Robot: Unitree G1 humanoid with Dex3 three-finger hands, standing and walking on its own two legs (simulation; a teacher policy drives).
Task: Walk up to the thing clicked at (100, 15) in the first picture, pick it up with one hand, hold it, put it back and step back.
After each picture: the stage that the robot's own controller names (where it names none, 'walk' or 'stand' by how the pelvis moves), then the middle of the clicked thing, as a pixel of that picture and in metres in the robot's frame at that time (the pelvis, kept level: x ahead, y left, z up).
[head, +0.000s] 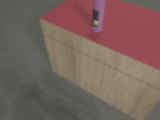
stand; (98, 12) +0.89 -0.06 -0.03
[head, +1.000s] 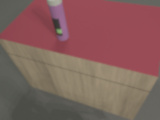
walk; (58, 19) +0.74 +0.19 -0.01
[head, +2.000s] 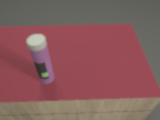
walk; (42, 61) +0.49 +0.19 -0.02
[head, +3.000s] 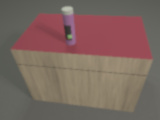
walk; (69, 27) +0.87 +0.22 -0.03
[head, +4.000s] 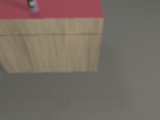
walk; out of the picture +1.16 +0.38 +0.00
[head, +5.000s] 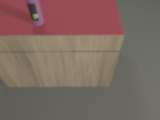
walk; (33, 5) +0.89 +0.29 -0.01
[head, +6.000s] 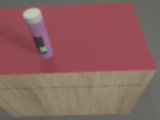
stand; (40, 36) +0.60 +0.22 -0.01
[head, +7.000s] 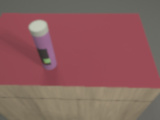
stand; (44, 47) +0.54 +0.21 -0.03
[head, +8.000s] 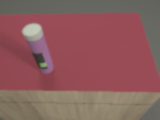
stand; (40, 51) +0.50 +0.24 -0.02
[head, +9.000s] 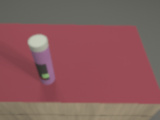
stand; (43, 62) +0.47 +0.20 -0.03
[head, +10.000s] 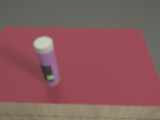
stand; (48, 64) +0.48 +0.18 -0.03
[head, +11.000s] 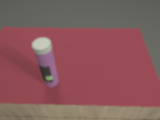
stand; (47, 64) +0.47 +0.19 -0.03
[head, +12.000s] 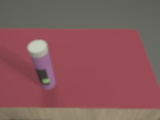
stand; (43, 67) +0.46 +0.20 -0.03
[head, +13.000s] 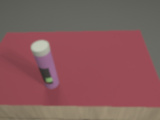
rise first; (46, 66) +0.47 +0.22 -0.03
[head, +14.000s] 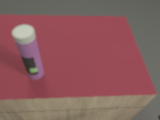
go down; (30, 55) +0.48 +0.20 +0.00
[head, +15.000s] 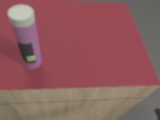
go down; (28, 41) +0.49 +0.19 +0.04
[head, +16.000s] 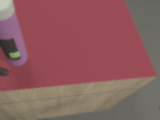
close in; (9, 36) +0.47 +0.21 +0.06
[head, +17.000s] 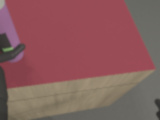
close; (2, 31) +0.48 +0.21 +0.08
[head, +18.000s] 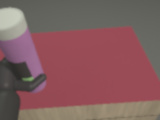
lift; (23, 58) +0.31 +0.17 +0.21
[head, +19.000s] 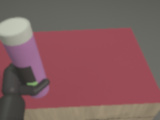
hold; (28, 64) +0.32 +0.17 +0.17
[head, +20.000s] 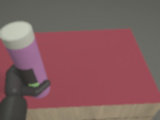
hold; (30, 66) +0.33 +0.17 +0.16
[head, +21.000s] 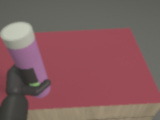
hold; (30, 66) +0.33 +0.17 +0.15
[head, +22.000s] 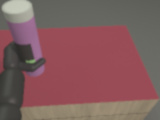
crouch; (27, 43) +0.41 +0.19 +0.17
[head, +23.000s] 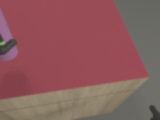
lower; out of the picture +0.49 +0.24 +0.12
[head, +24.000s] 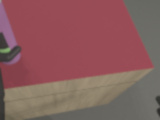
lower; out of the picture +0.48 +0.21 +0.07
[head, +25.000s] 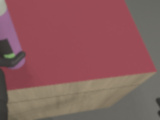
lower; (3, 37) +0.46 +0.21 +0.07
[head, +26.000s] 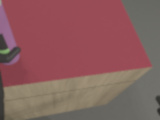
lower; out of the picture +0.48 +0.21 +0.08
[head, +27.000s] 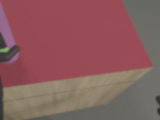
lower; out of the picture +0.48 +0.22 +0.08
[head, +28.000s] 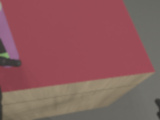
open; out of the picture +0.47 +0.22 +0.07
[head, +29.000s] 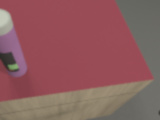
sink last; (8, 49) +0.45 +0.21 +0.05
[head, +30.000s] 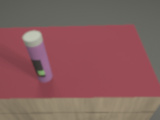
stand; (39, 59) +0.49 +0.23 +0.01
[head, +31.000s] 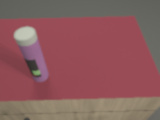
stand; (34, 57) +0.46 +0.22 +0.02
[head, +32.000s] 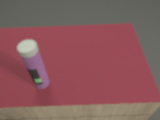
stand; (35, 67) +0.46 +0.22 -0.03
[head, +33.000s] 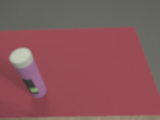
stand; (31, 76) +0.40 +0.24 -0.03
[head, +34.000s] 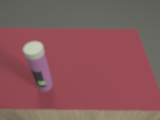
stand; (40, 69) +0.45 +0.20 -0.03
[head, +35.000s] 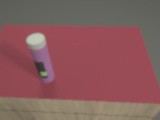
stand; (42, 60) +0.50 +0.20 -0.02
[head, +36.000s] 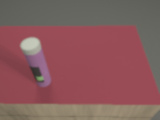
stand; (38, 65) +0.47 +0.22 -0.03
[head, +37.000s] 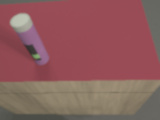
walk; (32, 42) +0.52 +0.26 -0.01
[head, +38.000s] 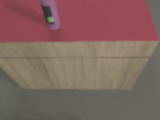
walk; (48, 6) +0.74 +0.20 +0.00
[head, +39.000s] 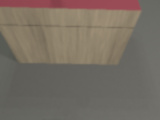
walk; out of the picture +1.00 +0.23 -0.01
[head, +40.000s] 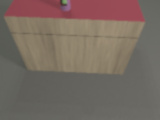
stand; out of the picture +1.04 +0.17 -0.02
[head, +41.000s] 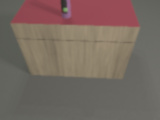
stand; (65, 0) +1.10 +0.19 -0.03
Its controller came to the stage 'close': yes
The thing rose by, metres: 0.20
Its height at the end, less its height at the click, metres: +0.00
